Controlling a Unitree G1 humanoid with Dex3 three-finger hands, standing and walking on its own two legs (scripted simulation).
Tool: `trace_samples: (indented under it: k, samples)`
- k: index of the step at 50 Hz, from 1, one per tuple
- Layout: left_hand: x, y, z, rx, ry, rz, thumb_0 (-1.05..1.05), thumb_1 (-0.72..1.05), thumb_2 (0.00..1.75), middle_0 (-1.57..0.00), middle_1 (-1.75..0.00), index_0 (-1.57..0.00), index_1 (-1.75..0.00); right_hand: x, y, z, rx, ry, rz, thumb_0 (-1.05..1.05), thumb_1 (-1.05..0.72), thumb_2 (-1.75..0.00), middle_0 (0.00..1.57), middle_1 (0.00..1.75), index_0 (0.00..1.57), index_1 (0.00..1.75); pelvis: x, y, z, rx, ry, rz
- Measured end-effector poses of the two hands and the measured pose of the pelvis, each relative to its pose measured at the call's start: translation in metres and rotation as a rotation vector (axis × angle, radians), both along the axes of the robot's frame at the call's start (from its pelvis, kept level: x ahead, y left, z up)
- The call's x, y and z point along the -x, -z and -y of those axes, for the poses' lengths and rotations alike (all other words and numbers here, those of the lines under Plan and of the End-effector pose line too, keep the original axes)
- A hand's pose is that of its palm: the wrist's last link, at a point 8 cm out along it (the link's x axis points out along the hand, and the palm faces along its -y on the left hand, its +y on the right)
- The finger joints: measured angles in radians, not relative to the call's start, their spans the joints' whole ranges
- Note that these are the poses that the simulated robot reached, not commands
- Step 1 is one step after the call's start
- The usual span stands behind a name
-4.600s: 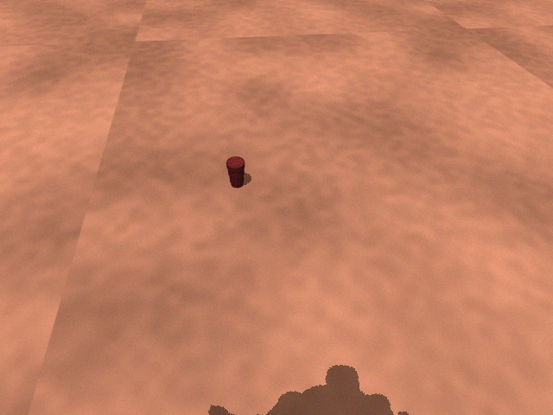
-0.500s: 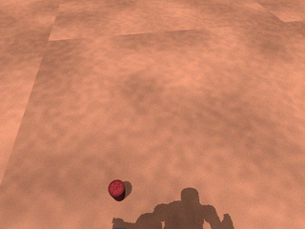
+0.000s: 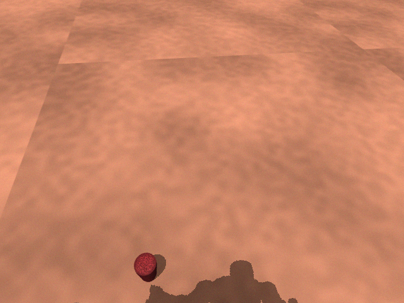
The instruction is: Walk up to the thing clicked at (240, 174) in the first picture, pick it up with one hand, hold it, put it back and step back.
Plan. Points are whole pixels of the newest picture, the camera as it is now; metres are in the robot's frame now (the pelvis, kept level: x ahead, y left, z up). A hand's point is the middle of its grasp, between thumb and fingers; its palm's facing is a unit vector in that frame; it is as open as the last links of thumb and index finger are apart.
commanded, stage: walk up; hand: left
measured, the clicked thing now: (147, 269) +0.40 +0.22 -0.70
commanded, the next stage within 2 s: stand in 1.20 s
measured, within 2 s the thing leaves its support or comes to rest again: neither
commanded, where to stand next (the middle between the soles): +0.07 +0.00 m, yaw +1 degrees
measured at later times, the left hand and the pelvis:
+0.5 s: hand out of the picture +0.09 +0.26 -0.15, palm faces +0.00 -0.95 -0.33, open 7.4 cm; pelvis +0.02 +0.00 +0.00, yaw +0 degrees
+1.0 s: hand out of the picture +0.11 +0.25 -0.16, palm faces -0.01 -0.95 -0.32, open 7.4 cm; pelvis +0.03 +0.00 +0.00, yaw +0 degrees
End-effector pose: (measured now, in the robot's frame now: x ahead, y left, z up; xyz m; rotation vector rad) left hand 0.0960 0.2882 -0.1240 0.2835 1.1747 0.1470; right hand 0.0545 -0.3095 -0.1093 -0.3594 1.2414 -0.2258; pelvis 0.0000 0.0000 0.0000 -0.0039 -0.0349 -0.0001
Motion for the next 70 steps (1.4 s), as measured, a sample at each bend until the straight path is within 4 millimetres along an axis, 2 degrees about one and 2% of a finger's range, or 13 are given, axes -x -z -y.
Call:
trace_samples:
  k: [17, 24, 31, 51, 70]
  samples:
    - [0.01, -0.004, -0.013, -0.028, -0.049, -0.073, 0.01, 0.9, 0.9, -0.2, -0.3, -0.21, -0.3, -0.045, 0.004, -0.019, -0.041, -0.019, 0.043, 0.01, -0.91, -0.9, 0.2, 0.3, 0.21, 0.3, -0.017, -0.004, -0.005, -0.001, -0.002, -0.006]
    - [0.01, -0.006, -0.014, -0.034, -0.061, -0.075, 0.01, 0.9, 0.9, -0.2, -0.3, -0.21, -0.3, -0.056, 0.004, -0.023, -0.054, -0.025, 0.056, 0.01, -0.91, -0.9, 0.2, 0.3, 0.21, 0.3, -0.021, -0.004, -0.005, -0.003, -0.005, -0.006]
    - [0.008, -0.005, -0.011, -0.03, -0.058, -0.073, 0.01, 0.9, 0.9, -0.2, -0.3, -0.21, -0.3, -0.057, 0.003, -0.021, -0.049, -0.019, 0.051, 0.01, -0.91, -0.9, 0.2, 0.3, 0.21, 0.3, -0.023, -0.005, -0.004, -0.003, -0.006, -0.005]
    - [-0.003, -0.005, -0.006, -0.025, -0.045, -0.055, 0.01, 0.9, 0.9, -0.2, -0.3, -0.21, -0.3, -0.042, 0.003, -0.014, -0.038, 0.006, 0.021, 0.01, -0.91, -0.9, 0.2, 0.3, 0.21, 0.3, -0.026, -0.005, -0.001, -0.001, -0.006, -0.003]
    - [-0.004, -0.01, -0.006, -0.043, -0.031, -0.04, 0.01, 0.9, 0.9, -0.2, -0.3, -0.21, -0.3, -0.045, 0.006, -0.015, -0.052, -0.003, 0.019, 0.01, -0.91, -0.9, 0.2, 0.3, 0.21, 0.3, -0.024, -0.005, 0.0, -0.003, -0.007, 0.002]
